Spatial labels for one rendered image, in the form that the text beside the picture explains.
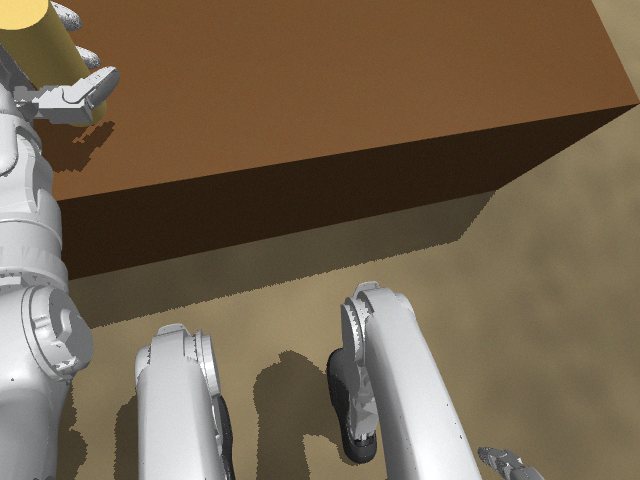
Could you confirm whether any right robot foot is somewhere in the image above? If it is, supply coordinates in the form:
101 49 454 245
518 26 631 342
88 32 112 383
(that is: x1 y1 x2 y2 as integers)
327 348 377 464

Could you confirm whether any right robot hand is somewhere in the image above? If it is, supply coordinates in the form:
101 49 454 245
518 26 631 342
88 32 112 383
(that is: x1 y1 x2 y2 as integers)
478 447 545 480

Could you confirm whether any left robot foot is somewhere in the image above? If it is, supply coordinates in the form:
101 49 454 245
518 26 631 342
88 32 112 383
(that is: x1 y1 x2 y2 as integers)
217 396 236 480

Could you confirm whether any can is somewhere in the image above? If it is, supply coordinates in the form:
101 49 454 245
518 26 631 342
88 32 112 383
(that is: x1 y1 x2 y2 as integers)
0 0 107 127

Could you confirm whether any left robot arm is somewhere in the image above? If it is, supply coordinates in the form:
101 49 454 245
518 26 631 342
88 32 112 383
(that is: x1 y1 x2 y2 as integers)
0 113 94 480

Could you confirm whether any left robot hand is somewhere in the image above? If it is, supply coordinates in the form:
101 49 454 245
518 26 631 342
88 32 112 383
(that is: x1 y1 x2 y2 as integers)
0 1 120 128

